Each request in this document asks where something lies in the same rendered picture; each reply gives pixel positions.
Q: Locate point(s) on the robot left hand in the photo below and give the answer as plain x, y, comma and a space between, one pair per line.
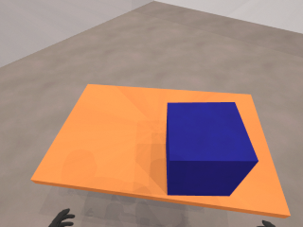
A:
57, 221

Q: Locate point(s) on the carton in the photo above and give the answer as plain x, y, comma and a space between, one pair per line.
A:
208, 149

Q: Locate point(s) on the table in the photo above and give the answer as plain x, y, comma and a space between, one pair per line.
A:
114, 142

